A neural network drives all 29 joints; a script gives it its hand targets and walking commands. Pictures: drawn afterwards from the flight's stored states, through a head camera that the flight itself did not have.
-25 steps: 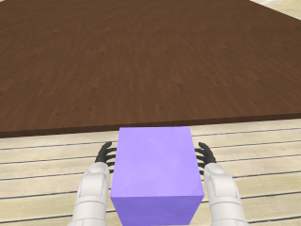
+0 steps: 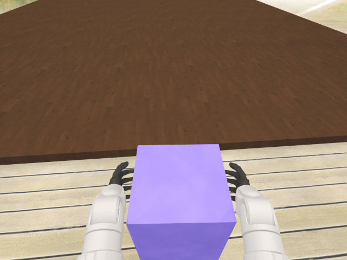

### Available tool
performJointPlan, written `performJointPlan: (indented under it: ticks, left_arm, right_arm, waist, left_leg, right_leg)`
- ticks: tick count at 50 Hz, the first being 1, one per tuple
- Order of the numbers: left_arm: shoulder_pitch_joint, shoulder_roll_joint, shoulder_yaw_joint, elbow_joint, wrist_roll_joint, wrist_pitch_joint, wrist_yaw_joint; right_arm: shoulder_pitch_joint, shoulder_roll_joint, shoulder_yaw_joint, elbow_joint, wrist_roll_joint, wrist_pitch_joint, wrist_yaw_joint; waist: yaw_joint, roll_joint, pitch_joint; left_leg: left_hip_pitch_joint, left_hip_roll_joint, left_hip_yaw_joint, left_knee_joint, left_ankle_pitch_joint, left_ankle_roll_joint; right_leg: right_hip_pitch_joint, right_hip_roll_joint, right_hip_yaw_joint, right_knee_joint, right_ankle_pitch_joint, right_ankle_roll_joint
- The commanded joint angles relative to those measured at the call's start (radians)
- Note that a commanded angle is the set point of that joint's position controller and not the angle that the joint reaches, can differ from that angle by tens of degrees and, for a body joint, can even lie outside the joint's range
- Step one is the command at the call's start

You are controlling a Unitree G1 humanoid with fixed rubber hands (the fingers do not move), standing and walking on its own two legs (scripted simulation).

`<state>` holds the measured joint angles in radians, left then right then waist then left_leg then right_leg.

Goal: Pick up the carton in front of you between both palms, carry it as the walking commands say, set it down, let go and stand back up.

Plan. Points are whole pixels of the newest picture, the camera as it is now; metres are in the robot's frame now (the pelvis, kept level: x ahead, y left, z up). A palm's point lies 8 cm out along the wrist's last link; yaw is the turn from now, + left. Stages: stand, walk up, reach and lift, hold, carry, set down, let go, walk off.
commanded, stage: hold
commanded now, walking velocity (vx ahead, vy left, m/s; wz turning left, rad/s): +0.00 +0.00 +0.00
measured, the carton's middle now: (179, 204) +0.30 +0.00 -0.03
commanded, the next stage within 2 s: carry in 0.38 s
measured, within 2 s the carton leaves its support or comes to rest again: neither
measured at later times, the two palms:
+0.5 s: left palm (116, 184) +0.30 +0.15 +0.05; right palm (240, 185) +0.30 -0.15 +0.05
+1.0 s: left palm (126, 133) +0.46 +0.15 +0.08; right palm (229, 139) +0.44 -0.15 +0.07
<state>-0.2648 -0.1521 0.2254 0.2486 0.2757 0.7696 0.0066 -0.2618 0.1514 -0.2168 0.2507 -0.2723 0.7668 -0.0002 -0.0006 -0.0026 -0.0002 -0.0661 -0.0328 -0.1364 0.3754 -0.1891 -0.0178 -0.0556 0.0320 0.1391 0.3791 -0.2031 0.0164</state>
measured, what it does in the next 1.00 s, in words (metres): walks ahead: left foot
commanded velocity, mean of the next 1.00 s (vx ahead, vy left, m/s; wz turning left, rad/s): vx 0.33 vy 0.00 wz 0.00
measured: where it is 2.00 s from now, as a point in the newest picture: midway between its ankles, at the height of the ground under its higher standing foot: (180, 191)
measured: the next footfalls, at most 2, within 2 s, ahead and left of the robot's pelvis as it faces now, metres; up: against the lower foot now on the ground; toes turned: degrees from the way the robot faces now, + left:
left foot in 0.86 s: +0.18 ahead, +0.10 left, +0.00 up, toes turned +7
right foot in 1.20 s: +0.50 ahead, -0.11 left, +0.00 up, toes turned -11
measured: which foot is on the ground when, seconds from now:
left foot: down 0.00-0.72, up 0.74-0.84, down 0.86-1.00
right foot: down 0.00-0.88, up 0.90-1.00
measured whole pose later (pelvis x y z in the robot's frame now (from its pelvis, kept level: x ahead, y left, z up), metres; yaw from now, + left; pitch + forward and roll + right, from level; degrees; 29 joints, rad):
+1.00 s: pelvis +0.22 +0.01 -0.01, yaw -3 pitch +6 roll -1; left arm 0.02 -0.13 0.07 -0.49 0.02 1.21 0.14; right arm 0.02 0.13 -0.04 -0.47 -0.03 1.19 -0.13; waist 0.00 0.02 -0.15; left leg -0.19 0.03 0.18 0.44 -0.35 0.03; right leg -0.43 -0.05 -0.11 1.00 -0.49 0.00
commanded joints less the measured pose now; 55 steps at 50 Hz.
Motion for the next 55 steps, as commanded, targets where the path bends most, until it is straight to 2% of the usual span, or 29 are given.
performJointPlan:
  ticks: [1,18,19,21,22,25,27,29,30,31,32,33,35,36,37,38,39,40,41,42,43,44,45,46,47,48,49,51,55]
  left_arm:
    - [-0.562,-0.945,-0.570,-0.047,-0.283,-0.045,-0.259]
    - [-0.571,-0.951,-0.558,-0.019,-0.273,-0.049,-0.260]
    - [-0.576,-0.940,-0.558,-0.040,-0.284,-0.046,-0.258]
    - [-0.582,-0.939,-0.583,-0.080,-0.298,-0.040,-0.247]
    - [-0.594,-0.942,-0.604,-0.112,-0.309,-0.034,-0.240]
    - [-0.598,-0.946,-0.663,-0.205,-0.350,-0.001,-0.214]
    - [-0.582,-0.937,-0.716,-0.285,-0.381,0.040,-0.190]
    - [-0.571,-0.923,-0.757,-0.369,-0.409,0.094,-0.164]
    - [-0.561,-0.912,-0.769,-0.403,-0.421,0.123,-0.151]
    - [-0.550,-0.897,-0.786,-0.441,-0.434,0.153,-0.138]
    - [-0.537,-0.879,-0.803,-0.472,-0.450,0.183,-0.127]
    - [-0.515,-0.869,-0.817,-0.495,-0.468,0.210,-0.115]
    - [-0.428,-0.851,-0.819,-0.536,-0.483,0.256,-0.084]
    - [-0.378,-0.831,-0.811,-0.554,-0.478,0.278,-0.066]
    - [-0.309,-0.820,-0.794,-0.557,-0.474,0.297,-0.047]
    - [-0.256,-0.820,-0.779,-0.573,-0.467,0.316,-0.029]
    - [-0.234,-0.822,-0.768,-0.622,-0.460,0.332,-0.012]
    - [-0.239,-0.827,-0.763,-0.672,-0.458,0.347,0.004]
    - [-0.233,-0.830,-0.765,-0.720,-0.464,0.359,0.016]
    - [-0.228,-0.830,-0.775,-0.766,-0.477,0.368,0.024]
    - [-0.202,-0.832,-0.789,-0.802,-0.492,0.375,0.027]
    - [-0.201,-0.821,-0.802,-0.852,-0.501,0.385,0.029]
    - [-0.261,-0.799,-0.812,-0.916,-0.524,0.401,0.026]
    - [-0.291,-0.795,-0.840,-0.926,-0.550,0.407,0.024]
    - [-0.269,-0.793,-0.841,-0.910,-0.560,0.408,0.022]
    - [-0.241,-0.792,-0.832,-0.896,-0.561,0.409,0.022]
    - [-0.207,-0.795,-0.824,-0.880,-0.557,0.409,0.023]
    - [-0.128,-0.787,-0.796,-0.858,-0.524,0.405,0.035]
    - [-0.034,-0.733,-0.754,-0.857,-0.459,0.401,0.064]
  right_arm:
    - [-0.573,0.938,0.560,-0.052,0.277,-0.048,0.251]
    - [-0.581,0.946,0.545,-0.024,0.267,-0.052,0.252]
    - [-0.590,0.931,0.548,-0.050,0.273,-0.050,0.249]
    - [-0.597,0.937,0.570,-0.089,0.291,-0.044,0.238]
    - [-0.611,0.939,0.591,-0.121,0.306,-0.037,0.231]
    - [-0.624,0.946,0.659,-0.215,0.346,0.000,0.207]
    - [-0.611,0.944,0.710,-0.289,0.378,0.040,0.186]
    - [-0.597,0.926,0.742,-0.363,0.405,0.091,0.163]
    - [-0.568,0.910,0.750,-0.390,0.412,0.118,0.151]
    - [-0.524,0.891,0.753,-0.409,0.412,0.145,0.135]
    - [-0.478,0.874,0.750,-0.429,0.408,0.170,0.115]
    - [-0.440,0.854,0.743,-0.464,0.405,0.196,0.094]
    - [-0.380,0.821,0.751,-0.553,0.414,0.251,0.061]
    - [-0.357,0.812,0.763,-0.585,0.429,0.277,0.049]
    - [-0.346,0.797,0.773,-0.632,0.450,0.305,0.036]
    - [-0.346,0.795,0.790,-0.662,0.471,0.330,0.027]
    - [-0.348,0.793,0.805,-0.704,0.495,0.347,0.020]
    - [-0.343,0.801,0.805,-0.725,0.516,0.362,0.014]
    - [-0.305,0.811,0.801,-0.743,0.531,0.371,0.008]
    - [-0.246,0.822,0.795,-0.760,0.536,0.376,0.002]
    - [-0.213,0.834,0.788,-0.786,0.536,0.380,-0.005]
    - [-0.145,0.830,0.768,-0.789,0.515,0.383,-0.016]
    - [-0.128,0.826,0.745,-0.786,0.484,0.379,-0.032]
    - [-0.145,0.809,0.731,-0.823,0.468,0.384,-0.043]
    - [-0.159,0.800,0.736,-0.857,0.469,0.391,-0.049]
    - [-0.168,0.797,0.745,-0.875,0.477,0.394,-0.054]
    - [-0.176,0.790,0.759,-0.894,0.490,0.394,-0.056]
    - [-0.170,0.768,0.787,-0.924,0.509,0.398,-0.055]
    - [-0.120,0.707,0.816,-0.931,0.539,0.405,-0.043]
  waist:
    - [0.000,0.003,-0.218]
    - [-0.001,0.004,-0.238]
    - [0.001,-0.011,-0.253]
    - [0.003,-0.018,-0.262]
    - [0.002,-0.026,-0.243]
    - [0.004,-0.057,-0.285]
    - [0.002,-0.066,-0.335]
    - [-0.003,0.007,-0.312]
    - [-0.009,0.103,-0.292]
    - [-0.015,0.207,-0.274]
    - [-0.014,0.239,-0.235]
    - [-0.012,0.202,-0.240]
    - [-0.004,0.092,-0.333]
    - [0.003,-0.007,-0.345]
    - [0.018,-0.186,-0.370]
    - [0.029,-0.306,-0.333]
    - [0.040,-0.273,-0.266]
    - [0.042,-0.190,-0.251]
    - [0.034,-0.149,-0.273]
    - [0.010,-0.133,-0.313]
    - [-0.005,-0.093,-0.379]
    - [-0.028,0.076,-0.419]
    - [-0.033,0.364,-0.395]
    - [-0.032,0.301,-0.336]
    - [-0.032,0.175,-0.314]
    - [-0.033,0.099,-0.320]
    - [-0.032,0.067,-0.303]
    - [-0.029,0.088,-0.293]
    - [-0.022,0.147,-0.233]
  left_leg:
    - [0.043,-0.063,0.077,-0.050,0.081,-0.001]
    - [0.052,-0.063,0.079,-0.048,0.104,-0.004]
    - [-0.074,0.107,0.044,0.046,-0.010,0.012]
    - [-0.139,0.084,0.027,0.018,-0.365,0.018]
    - [-0.181,0.078,0.031,0.025,-0.464,0.021]
    - [-0.194,0.069,0.100,0.120,-0.305,0.015]
    - [-0.196,0.071,0.119,0.137,-0.281,0.018]
    - [-0.166,0.135,0.038,0.049,-0.380,0.045]
    - [-0.109,0.197,-0.056,-0.026,-0.431,0.076]
    - [-0.044,0.274,-0.172,-0.090,-0.395,0.121]
    - [-0.015,0.309,-0.211,-0.082,-0.262,0.160]
    - [-0.036,0.297,-0.166,-0.037,-0.130,0.164]
    - [-0.091,0.202,0.064,0.129,0.047,0.101]
    - [-0.215,0.150,0.163,0.286,0.151,0.058]
    - [-0.430,0.099,0.260,0.480,0.144,0.005]
    - [-0.662,0.054,0.317,0.506,-0.178,-0.021]
    - [-0.789,0.045,0.281,0.455,-0.411,-0.012]
    - [-0.793,0.051,0.278,0.369,-0.442,0.000]
    - [-0.711,0.053,0.280,0.251,-0.376,0.011]
    - [-0.495,0.034,0.317,0.103,-0.229,0.019]
    - [-0.125,0.010,0.347,-0.022,-0.040,0.027]
    - [0.188,0.158,0.108,-0.118,-0.112,0.052]
    - [0.353,0.388,-0.300,-0.120,0.164,0.158]
    - [0.406,0.447,-0.338,-0.080,0.412,0.258]
    - [0.416,0.452,-0.256,-0.053,0.524,0.270]
    - [0.418,0.432,-0.195,-0.054,0.501,0.242]
    - [0.398,0.409,-0.133,-0.077,0.465,0.205]
    - [0.353,0.352,-0.005,-0.103,0.443,0.156]
    - [0.148,0.273,0.189,-0.123,0.437,0.122]
  right_leg:
    - [-0.001,0.064,-0.077,-0.060,0.079,-0.001]
    - [0.010,0.063,-0.079,-0.060,0.104,0.001]
    - [-0.096,-0.112,-0.029,0.029,-0.005,-0.012]
    - [-0.170,-0.104,0.017,-0.033,-0.387,-0.028]
    - [-0.200,-0.107,0.028,-0.046,-0.496,-0.035]
    - [-0.199,-0.135,0.024,-0.024,-0.397,-0.055]
    - [-0.187,-0.150,0.023,0.002,-0.379,-0.070]
    - [-0.276,-0.126,-0.038,0.090,-0.400,-0.054]
    - [-0.365,-0.089,-0.114,0.199,-0.350,-0.027]
    - [-0.448,-0.049,-0.204,0.316,-0.264,0.000]
    - [-0.497,-0.049,-0.238,0.252,-0.273,0.002]
    - [-0.431,-0.055,-0.250,0.168,-0.247,0.000]
    - [-0.198,-0.064,-0.238,0.057,-0.142,-0.009]
    - [-0.041,-0.110,-0.147,0.048,-0.075,-0.040]
    - [0.153,-0.228,0.012,0.072,0.193,-0.105]
    - [0.293,-0.327,0.144,0.029,0.450,-0.167]
    - [0.334,-0.363,0.203,0.010,0.557,-0.214]
    - [0.350,-0.363,0.180,0.027,0.566,-0.216]
    - [0.325,-0.351,0.122,0.046,0.491,-0.189]
    - [0.208,-0.311,0.004,0.077,0.403,-0.134]
    - [-0.011,-0.251,-0.150,0.172,0.324,-0.074]
    - [-0.281,-0.166,-0.276,0.390,0.149,-0.011]
    - [-0.576,-0.050,-0.325,0.605,-0.139,0.031]
    - [-0.744,-0.057,-0.236,0.691,-0.353,0.000]
    - [-0.801,-0.102,-0.204,0.739,-0.360,-0.018]
    - [-0.817,-0.115,-0.199,0.719,-0.337,-0.027]
    - [-0.822,-0.125,-0.203,0.643,-0.305,-0.032]
    - [-0.755,-0.101,-0.252,0.499,-0.200,-0.024]
    - [-0.521,-0.044,-0.348,0.216,0.012,-0.026]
